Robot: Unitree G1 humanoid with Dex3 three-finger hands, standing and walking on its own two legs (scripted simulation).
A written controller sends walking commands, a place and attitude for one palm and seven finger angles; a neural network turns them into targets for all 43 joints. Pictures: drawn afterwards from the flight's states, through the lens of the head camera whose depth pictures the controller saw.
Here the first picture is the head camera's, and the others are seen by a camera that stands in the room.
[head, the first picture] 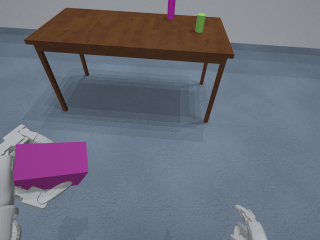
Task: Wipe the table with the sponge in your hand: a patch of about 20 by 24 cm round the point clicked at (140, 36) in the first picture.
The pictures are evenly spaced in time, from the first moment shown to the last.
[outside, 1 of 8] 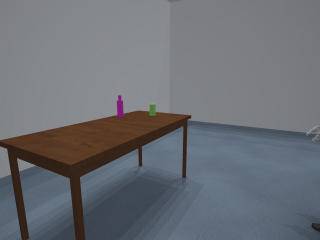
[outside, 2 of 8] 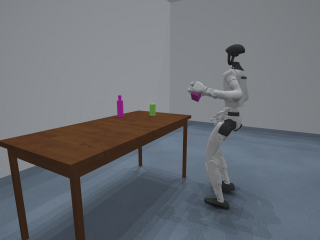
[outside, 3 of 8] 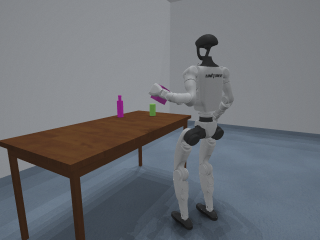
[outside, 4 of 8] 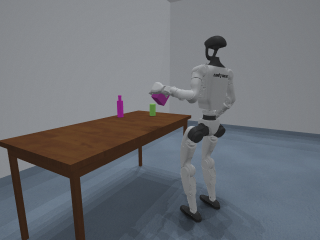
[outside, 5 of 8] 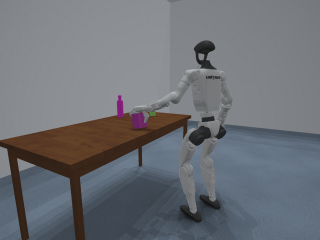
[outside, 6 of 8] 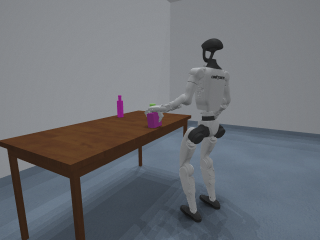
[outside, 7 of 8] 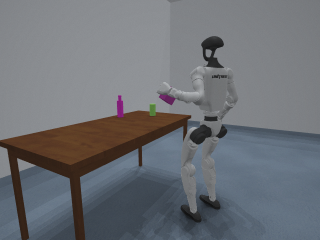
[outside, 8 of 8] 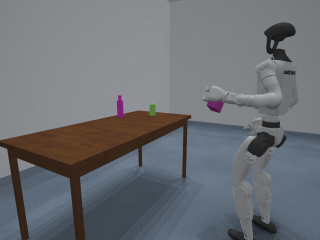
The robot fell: no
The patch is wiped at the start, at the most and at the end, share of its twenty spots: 0.00 1.00 1.00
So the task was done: yes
